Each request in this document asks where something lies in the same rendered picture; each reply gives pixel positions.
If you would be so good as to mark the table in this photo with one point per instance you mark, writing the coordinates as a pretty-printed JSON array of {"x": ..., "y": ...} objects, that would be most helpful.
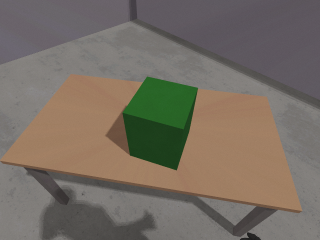
[{"x": 233, "y": 151}]

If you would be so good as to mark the carton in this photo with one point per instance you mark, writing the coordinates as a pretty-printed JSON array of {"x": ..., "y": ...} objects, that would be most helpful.
[{"x": 158, "y": 119}]

